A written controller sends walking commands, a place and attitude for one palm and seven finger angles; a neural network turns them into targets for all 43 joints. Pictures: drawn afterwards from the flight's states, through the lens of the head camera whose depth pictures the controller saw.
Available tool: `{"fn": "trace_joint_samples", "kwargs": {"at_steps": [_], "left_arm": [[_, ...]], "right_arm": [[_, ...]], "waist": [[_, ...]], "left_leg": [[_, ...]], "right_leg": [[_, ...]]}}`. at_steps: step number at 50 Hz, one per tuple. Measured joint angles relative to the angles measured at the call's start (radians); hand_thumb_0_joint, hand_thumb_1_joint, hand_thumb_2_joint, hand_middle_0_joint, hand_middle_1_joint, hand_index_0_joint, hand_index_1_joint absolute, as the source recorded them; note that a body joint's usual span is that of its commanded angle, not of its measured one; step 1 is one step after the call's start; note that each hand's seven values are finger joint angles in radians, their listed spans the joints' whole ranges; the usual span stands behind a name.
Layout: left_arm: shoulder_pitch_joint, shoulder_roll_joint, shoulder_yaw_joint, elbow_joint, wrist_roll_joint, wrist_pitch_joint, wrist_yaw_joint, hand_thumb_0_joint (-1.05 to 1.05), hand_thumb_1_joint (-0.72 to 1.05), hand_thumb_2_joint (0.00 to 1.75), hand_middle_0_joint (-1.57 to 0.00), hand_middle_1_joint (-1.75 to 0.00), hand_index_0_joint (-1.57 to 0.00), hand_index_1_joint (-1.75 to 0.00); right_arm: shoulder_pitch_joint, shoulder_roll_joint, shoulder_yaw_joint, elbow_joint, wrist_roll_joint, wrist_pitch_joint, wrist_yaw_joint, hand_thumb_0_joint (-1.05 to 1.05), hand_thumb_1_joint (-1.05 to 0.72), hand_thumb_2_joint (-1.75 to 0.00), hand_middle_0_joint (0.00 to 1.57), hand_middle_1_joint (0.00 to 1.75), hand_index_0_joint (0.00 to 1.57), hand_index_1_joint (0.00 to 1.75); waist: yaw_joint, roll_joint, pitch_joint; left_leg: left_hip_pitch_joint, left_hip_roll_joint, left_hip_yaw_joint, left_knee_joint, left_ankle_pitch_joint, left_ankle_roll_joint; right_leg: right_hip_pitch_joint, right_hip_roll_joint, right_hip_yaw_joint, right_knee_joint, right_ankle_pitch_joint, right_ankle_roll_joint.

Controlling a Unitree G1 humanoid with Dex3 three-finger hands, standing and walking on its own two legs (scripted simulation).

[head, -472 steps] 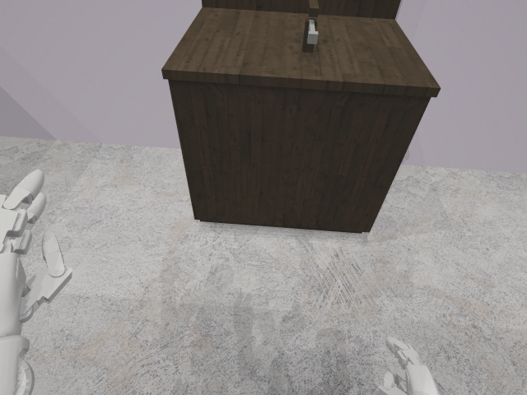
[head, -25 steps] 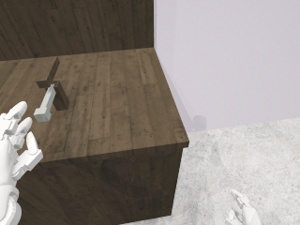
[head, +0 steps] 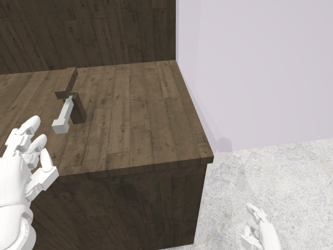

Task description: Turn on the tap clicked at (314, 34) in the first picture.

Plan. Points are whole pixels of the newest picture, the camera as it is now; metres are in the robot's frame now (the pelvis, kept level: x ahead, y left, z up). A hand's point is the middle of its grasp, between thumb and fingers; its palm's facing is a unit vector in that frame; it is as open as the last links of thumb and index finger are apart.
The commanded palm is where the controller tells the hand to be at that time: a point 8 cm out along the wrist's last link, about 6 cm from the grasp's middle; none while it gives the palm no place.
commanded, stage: turn the palm inward beside the body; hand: left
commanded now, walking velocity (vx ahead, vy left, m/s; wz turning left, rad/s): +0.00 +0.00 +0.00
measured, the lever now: (60, 126) +0.34 +0.33 +0.14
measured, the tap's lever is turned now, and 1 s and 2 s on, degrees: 0 0 0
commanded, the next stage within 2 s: reach beside the lever's end, fingers flat in 0.76 s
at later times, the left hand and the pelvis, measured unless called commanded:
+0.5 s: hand (63, 173) +0.18 +0.21 +0.18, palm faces +0.47 -0.87 -0.14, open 7.4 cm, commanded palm +0.13 +0.25 +0.19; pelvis +0.00 -0.02 +0.00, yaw +1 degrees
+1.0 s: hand (65, 169) +0.19 +0.22 +0.18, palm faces +0.48 -0.87 -0.13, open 7.4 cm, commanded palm +0.15 +0.26 +0.19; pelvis +0.01 -0.02 +0.00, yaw +1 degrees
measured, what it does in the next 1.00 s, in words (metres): stands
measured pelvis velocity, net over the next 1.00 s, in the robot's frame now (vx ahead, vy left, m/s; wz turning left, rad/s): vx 0.01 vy -0.02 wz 0.01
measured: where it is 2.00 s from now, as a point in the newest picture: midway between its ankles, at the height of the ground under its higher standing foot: outside the picture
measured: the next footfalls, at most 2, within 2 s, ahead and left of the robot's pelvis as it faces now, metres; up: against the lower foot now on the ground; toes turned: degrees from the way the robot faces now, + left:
none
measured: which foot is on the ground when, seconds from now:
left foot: down 0.00-1.00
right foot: down 0.00-1.00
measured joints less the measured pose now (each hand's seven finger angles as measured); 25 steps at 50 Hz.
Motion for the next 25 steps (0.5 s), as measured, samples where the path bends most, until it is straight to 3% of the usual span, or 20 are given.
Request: {"fn": "trace_joint_samples", "kwargs": {"at_steps": [25], "left_arm": [[-0.001, -0.023, -0.001, -0.027, -0.056, 0.090, 0.015, 0.02, 0.90, 0.90, -0.20, -0.30, -0.20, -0.30]], "right_arm": [[-0.004, -0.019, -0.001, 0.018, 0.016, -0.029, -0.012, 0.02, -0.91, -0.90, 0.20, 0.30, 0.20, 0.30]], "waist": [[-0.001, 0.020, 0.000]], "left_leg": [[0.023, 0.019, -0.023, -0.012, 0.003, -0.022]], "right_leg": [[0.028, 0.019, -0.023, -0.014, -0.002, -0.023]]}}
